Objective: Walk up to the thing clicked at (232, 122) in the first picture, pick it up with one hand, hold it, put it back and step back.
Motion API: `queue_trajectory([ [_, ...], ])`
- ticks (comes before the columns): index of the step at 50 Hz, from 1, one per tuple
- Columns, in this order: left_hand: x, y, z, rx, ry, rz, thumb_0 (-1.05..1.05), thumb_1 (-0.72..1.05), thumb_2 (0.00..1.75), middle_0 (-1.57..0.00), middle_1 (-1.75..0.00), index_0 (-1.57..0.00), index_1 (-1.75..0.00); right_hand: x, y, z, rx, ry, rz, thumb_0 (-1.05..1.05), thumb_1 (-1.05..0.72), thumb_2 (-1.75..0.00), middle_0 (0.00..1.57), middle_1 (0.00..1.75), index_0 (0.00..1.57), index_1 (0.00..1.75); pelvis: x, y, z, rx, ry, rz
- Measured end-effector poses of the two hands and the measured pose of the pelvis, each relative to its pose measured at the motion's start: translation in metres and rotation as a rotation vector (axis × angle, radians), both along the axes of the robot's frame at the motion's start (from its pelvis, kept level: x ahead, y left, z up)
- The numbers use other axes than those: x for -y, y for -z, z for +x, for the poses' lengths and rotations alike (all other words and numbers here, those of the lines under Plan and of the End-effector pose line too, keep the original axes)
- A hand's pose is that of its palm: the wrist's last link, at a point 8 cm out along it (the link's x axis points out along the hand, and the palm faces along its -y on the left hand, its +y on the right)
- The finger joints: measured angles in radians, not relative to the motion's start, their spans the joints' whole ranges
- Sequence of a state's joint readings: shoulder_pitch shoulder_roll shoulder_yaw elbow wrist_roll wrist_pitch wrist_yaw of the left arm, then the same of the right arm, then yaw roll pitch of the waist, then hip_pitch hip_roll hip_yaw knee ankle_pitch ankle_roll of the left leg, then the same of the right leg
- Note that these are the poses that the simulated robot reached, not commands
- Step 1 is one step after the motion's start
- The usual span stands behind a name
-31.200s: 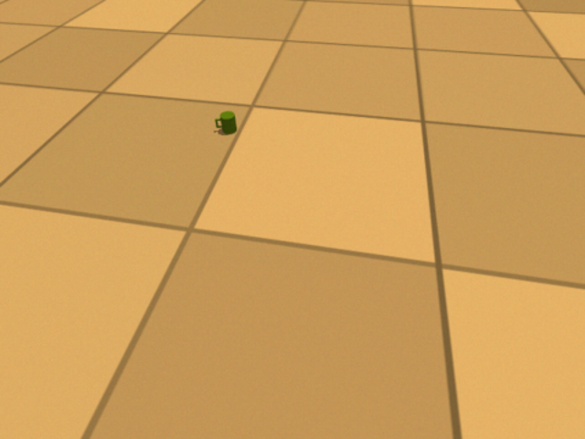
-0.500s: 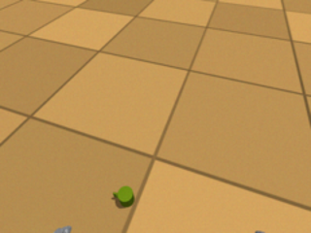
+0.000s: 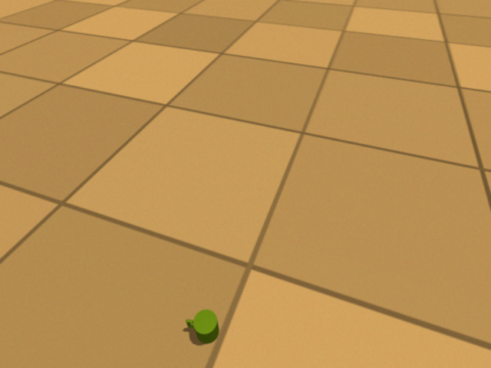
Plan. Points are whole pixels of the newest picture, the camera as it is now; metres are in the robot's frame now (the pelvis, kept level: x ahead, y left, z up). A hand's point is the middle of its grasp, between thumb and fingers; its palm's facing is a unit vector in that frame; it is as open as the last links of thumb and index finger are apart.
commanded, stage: stand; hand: left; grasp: from above
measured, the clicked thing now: (202, 325) +0.45 +0.21 -0.72
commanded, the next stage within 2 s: step back in 1.72 s
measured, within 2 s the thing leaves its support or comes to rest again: neither
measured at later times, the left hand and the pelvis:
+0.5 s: hand out of the picture +0.04 +0.23 -0.16, palm faces +0.02 -0.94 -0.33, open 7.4 cm; pelvis +0.00 -0.02 +0.00, yaw +0 degrees
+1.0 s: hand out of the picture +0.08 +0.22 -0.15, palm faces +0.03 -0.94 -0.33, open 7.4 cm; pelvis +0.01 -0.02 +0.01, yaw +0 degrees
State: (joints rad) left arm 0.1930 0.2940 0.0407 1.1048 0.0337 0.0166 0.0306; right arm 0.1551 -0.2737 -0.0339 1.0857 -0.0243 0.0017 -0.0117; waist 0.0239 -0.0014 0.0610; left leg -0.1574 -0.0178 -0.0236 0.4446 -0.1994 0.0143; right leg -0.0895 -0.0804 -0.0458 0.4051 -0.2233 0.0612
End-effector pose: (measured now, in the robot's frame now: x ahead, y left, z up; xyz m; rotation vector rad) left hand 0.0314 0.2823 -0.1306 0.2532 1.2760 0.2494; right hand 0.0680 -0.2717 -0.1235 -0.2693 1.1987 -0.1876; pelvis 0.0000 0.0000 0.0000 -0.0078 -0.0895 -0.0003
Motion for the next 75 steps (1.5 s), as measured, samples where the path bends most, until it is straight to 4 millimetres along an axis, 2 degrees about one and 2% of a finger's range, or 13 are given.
queue_trajectory([
  [13, 0.005, -0.005, -0.011, -0.025, 0.003, 0.013, 0.0, 0.91, 0.9, -0.21, -0.3, -0.2, -0.3, 0.021, 0.0, -0.02, -0.049, 0.014, -0.01, 0.01, -0.9, -0.9, 0.2, 0.3, 0.2, 0.3, 0.011, -0.002, -0.006, -0.002, -0.004, -0.001],
  [22, 0.011, -0.005, -0.006, -0.029, 0.011, 0.007, 0.0, 0.91, 0.9, -0.21, -0.3, -0.2, -0.3, 0.029, 0.0, -0.024, -0.069, 0.015, -0.011, 0.01, -0.9, -0.9, 0.2, 0.3, 0.2, 0.3, 0.017, -0.003, -0.005, -0.01, -0.002, -0.001],
  [30, 0.015, -0.006, 0.008, -0.012, 0.015, 0.002, 0.01, 0.91, 0.9, -0.21, -0.3, -0.2, -0.3, 0.032, 0.0, -0.018, -0.074, 0.008, -0.013, 0.01, -0.9, -0.9, 0.2, 0.3, 0.2, 0.3, 0.02, -0.004, 0.0, -0.015, -0.002, -0.001],
  [47, 0.016, -0.012, 0.037, 0.027, 0.028, 0.008, 0.0, 0.91, 0.9, -0.21, -0.3, -0.2, -0.3, 0.037, -0.004, 0.007, -0.044, -0.009, -0.018, 0.01, -0.9, -0.9, 0.2, 0.3, 0.2, 0.3, 0.023, -0.005, 0.009, -0.027, -0.003, 0.002],
  [56, 0.015, -0.014, 0.041, 0.031, 0.034, 0.015, 0.0, 0.91, 0.9, -0.21, -0.3, -0.2, -0.3, 0.041, -0.005, 0.012, -0.034, -0.012, -0.021, 0.01, -0.9, -0.9, 0.2, 0.3, 0.2, 0.3, 0.025, -0.006, 0.011, -0.03, -0.002, 0.005],
  [75, 0.019, -0.013, 0.037, 0.018, 0.046, 0.01, 0.01, 0.91, 0.9, -0.21, -0.3, -0.2, -0.3, 0.047, -0.006, 0.007, -0.06, -0.011, -0.023, 0.01, -0.9, -0.9, 0.2, 0.3, 0.2, 0.3, 0.029, -0.006, 0.011, -0.037, -0.007, 0.002],
])
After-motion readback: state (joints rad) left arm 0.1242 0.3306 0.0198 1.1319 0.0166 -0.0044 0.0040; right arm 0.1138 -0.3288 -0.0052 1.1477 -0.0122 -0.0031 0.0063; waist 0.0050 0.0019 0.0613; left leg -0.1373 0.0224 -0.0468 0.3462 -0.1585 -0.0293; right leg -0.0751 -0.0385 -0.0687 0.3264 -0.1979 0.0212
